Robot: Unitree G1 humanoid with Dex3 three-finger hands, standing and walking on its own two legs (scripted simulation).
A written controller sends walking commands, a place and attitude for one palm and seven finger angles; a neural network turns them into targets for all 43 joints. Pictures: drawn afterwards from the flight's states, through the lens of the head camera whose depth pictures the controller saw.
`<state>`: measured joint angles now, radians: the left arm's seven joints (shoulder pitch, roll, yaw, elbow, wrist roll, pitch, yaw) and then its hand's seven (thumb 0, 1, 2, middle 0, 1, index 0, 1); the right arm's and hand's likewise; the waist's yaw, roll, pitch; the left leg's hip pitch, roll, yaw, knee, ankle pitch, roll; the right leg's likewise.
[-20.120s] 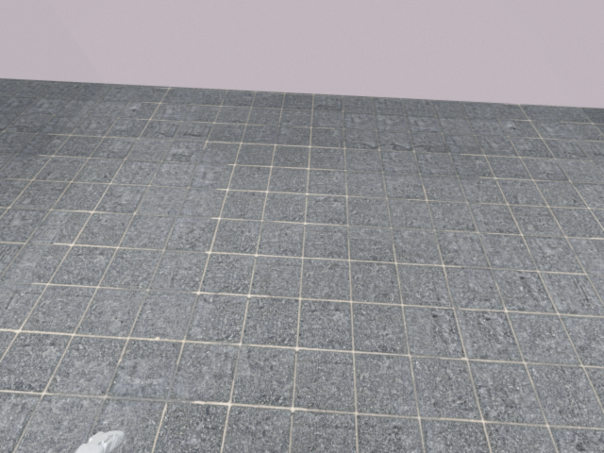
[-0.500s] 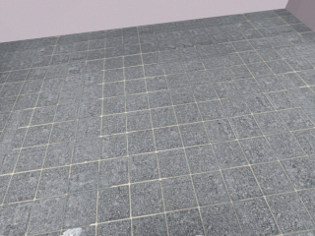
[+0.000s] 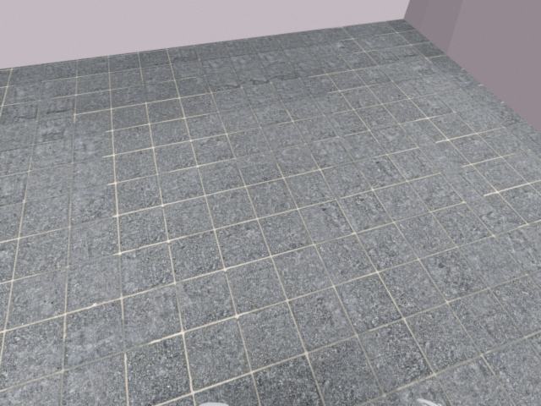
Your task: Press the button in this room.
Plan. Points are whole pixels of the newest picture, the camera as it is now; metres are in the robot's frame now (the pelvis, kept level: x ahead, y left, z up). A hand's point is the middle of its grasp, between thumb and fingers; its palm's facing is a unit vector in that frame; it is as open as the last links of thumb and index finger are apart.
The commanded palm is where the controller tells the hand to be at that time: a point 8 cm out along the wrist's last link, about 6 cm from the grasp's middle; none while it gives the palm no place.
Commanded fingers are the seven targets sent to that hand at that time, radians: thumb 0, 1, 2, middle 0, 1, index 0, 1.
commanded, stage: turn or walk to find it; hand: left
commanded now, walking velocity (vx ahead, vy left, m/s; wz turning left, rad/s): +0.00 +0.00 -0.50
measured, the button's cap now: out of the picture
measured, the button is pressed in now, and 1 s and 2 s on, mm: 0 0 0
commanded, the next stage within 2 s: none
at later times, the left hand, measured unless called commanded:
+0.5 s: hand (186, 391) +0.15 +0.16 -0.16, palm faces -0.31 -0.92 -0.24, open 7.4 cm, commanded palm none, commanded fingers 0.00 0.90 0.90 -0.20 -0.30 -0.20 -0.30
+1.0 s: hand out of the picture +0.12 +0.13 -0.16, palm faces -0.42 -0.88 -0.24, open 7.4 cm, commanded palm none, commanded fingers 0.00 0.90 0.90 -0.20 -0.30 -0.20 -0.30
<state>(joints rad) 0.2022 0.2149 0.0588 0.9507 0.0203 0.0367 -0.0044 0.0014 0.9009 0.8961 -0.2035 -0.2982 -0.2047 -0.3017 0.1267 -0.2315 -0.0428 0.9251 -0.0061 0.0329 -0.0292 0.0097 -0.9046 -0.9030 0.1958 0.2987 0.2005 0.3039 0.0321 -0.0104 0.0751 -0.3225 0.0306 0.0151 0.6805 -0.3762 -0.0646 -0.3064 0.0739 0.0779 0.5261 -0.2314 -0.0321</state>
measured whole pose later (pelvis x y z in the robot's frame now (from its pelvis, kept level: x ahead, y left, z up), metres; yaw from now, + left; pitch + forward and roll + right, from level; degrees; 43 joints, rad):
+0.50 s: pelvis -0.01 +0.00 -0.01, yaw -18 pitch +0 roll +1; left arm 0.12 0.22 0.07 0.93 0.02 0.06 -0.03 0.00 0.91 0.90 -0.20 -0.30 -0.20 -0.30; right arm 0.27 -0.22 -0.07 0.98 -0.03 0.01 -0.02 0.01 -0.90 -0.90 0.20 0.30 0.21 0.30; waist -0.03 0.02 0.10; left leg -0.19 0.15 0.30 0.59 -0.36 -0.03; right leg -0.34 -0.05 -0.09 0.73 -0.38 0.05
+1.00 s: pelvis -0.02 -0.02 +0.01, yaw -30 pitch +0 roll +1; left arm 0.22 0.19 0.05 0.96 0.02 0.03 0.00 0.00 0.90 0.90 -0.20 -0.30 -0.20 -0.30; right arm 0.12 -0.24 -0.05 0.93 -0.02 0.05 -0.03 0.01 -0.90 -0.90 0.20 0.30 0.20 0.30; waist 0.04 0.02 0.08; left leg -0.41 0.05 -0.01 0.91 -0.41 -0.08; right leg -0.28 0.08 0.05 0.48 -0.20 -0.07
